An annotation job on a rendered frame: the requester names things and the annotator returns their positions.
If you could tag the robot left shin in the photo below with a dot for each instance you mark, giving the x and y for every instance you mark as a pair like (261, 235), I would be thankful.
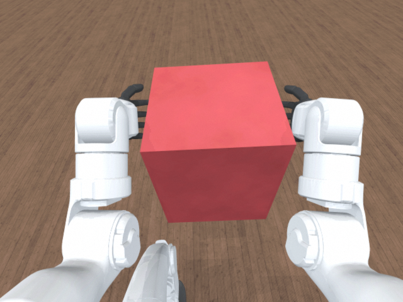
(172, 284)

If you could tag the right robot hand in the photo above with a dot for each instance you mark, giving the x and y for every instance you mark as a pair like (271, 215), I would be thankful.
(301, 96)

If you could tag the right robot forearm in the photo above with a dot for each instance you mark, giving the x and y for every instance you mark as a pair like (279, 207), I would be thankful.
(332, 133)

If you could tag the left robot upper arm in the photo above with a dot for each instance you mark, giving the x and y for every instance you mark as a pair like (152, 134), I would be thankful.
(98, 244)

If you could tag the right robot upper arm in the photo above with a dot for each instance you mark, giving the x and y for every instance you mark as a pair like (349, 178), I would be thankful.
(333, 249)

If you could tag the carton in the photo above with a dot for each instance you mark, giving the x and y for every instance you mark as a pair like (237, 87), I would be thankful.
(216, 141)

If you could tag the left robot thigh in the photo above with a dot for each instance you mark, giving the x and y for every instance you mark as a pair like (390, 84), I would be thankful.
(149, 281)

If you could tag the left robot forearm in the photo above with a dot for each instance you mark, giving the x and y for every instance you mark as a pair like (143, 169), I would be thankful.
(103, 127)

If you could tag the left robot hand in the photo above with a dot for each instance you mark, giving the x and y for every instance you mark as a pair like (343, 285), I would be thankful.
(126, 95)

